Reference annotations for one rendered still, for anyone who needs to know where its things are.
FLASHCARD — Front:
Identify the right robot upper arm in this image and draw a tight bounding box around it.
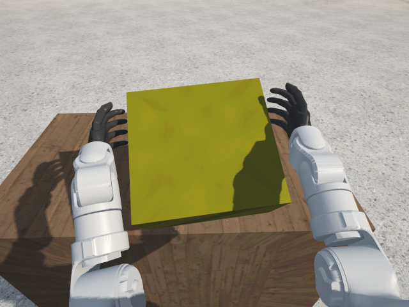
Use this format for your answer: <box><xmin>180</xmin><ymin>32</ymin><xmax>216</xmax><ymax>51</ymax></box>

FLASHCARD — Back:
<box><xmin>314</xmin><ymin>245</ymin><xmax>409</xmax><ymax>307</ymax></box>

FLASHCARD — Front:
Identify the left robot hand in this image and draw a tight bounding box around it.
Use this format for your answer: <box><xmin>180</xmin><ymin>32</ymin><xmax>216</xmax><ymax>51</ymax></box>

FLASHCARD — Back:
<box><xmin>88</xmin><ymin>102</ymin><xmax>128</xmax><ymax>150</ymax></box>

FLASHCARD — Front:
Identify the left robot upper arm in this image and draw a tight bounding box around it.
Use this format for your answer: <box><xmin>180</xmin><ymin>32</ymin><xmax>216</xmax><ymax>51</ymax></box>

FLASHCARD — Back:
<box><xmin>70</xmin><ymin>264</ymin><xmax>146</xmax><ymax>307</ymax></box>

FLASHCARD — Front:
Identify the right robot forearm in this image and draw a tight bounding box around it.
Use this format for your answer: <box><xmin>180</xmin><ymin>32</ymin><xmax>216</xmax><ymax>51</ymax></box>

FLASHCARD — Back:
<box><xmin>288</xmin><ymin>125</ymin><xmax>399</xmax><ymax>290</ymax></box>

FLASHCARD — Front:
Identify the pedestal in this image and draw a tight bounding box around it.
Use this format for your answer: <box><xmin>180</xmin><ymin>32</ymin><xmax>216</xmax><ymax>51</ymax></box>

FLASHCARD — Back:
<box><xmin>0</xmin><ymin>113</ymin><xmax>376</xmax><ymax>307</ymax></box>

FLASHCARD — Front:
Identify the left robot forearm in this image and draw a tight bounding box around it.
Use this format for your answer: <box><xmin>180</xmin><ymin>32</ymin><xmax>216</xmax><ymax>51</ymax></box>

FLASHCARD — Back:
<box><xmin>69</xmin><ymin>141</ymin><xmax>130</xmax><ymax>307</ymax></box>

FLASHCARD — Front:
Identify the right robot hand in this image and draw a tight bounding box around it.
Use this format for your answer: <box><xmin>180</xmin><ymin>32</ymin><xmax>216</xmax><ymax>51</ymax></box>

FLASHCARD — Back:
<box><xmin>267</xmin><ymin>83</ymin><xmax>312</xmax><ymax>139</ymax></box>

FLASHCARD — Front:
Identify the carton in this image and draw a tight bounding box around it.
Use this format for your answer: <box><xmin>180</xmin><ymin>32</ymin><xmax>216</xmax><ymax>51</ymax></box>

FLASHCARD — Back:
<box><xmin>127</xmin><ymin>78</ymin><xmax>291</xmax><ymax>230</ymax></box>

